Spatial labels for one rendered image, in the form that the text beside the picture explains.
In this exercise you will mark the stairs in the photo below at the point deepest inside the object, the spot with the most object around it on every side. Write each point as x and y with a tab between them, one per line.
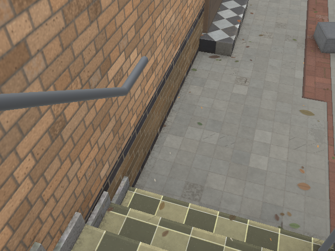
147	221

